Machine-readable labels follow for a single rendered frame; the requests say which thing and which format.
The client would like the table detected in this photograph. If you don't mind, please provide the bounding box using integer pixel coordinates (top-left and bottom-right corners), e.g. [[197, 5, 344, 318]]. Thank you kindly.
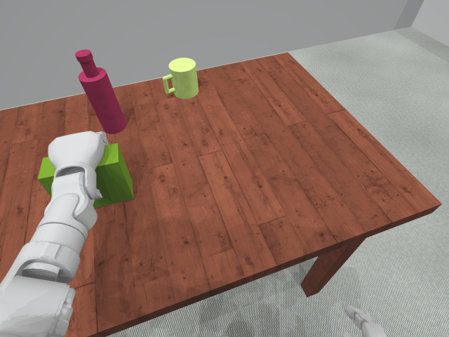
[[0, 53, 442, 337]]

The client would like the right robot hand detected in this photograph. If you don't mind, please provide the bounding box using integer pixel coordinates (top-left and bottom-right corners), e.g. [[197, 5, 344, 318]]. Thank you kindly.
[[343, 305, 387, 337]]

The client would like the sponge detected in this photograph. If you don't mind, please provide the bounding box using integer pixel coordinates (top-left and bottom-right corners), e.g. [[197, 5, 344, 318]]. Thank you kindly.
[[38, 143, 134, 208]]

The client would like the left robot hand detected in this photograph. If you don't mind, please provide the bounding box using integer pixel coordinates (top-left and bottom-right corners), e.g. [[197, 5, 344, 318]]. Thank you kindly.
[[48, 131, 109, 200]]

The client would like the robot left forearm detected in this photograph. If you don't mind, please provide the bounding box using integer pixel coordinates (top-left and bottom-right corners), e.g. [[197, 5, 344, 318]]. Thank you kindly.
[[0, 162, 98, 298]]

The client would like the left robot upper arm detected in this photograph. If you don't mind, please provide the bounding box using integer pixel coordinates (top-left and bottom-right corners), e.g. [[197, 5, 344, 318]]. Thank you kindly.
[[0, 275, 76, 337]]

